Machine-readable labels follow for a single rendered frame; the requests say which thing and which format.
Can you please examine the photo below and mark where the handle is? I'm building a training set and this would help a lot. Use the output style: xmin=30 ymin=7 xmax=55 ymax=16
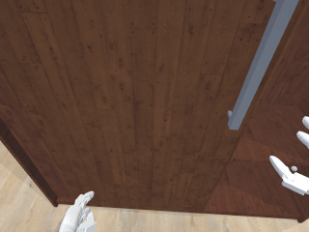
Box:
xmin=227 ymin=0 xmax=299 ymax=131

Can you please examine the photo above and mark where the robot right hand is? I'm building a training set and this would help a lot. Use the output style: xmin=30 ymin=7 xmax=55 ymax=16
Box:
xmin=269 ymin=116 xmax=309 ymax=195

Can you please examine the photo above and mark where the wardrobe door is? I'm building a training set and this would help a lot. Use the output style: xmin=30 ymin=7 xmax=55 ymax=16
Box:
xmin=0 ymin=0 xmax=309 ymax=214
xmin=0 ymin=75 xmax=73 ymax=198

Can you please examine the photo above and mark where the robot left hand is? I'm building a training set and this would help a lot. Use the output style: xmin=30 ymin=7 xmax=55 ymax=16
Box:
xmin=59 ymin=191 xmax=97 ymax=232

